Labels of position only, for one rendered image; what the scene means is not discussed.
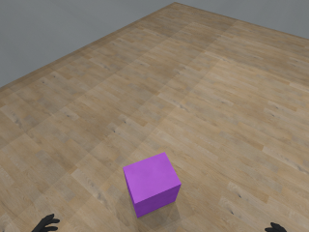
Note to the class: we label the carton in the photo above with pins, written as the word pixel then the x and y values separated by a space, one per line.
pixel 152 183

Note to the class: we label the right robot hand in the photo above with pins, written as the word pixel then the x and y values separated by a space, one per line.
pixel 275 228

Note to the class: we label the left robot hand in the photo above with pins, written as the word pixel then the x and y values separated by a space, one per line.
pixel 41 227

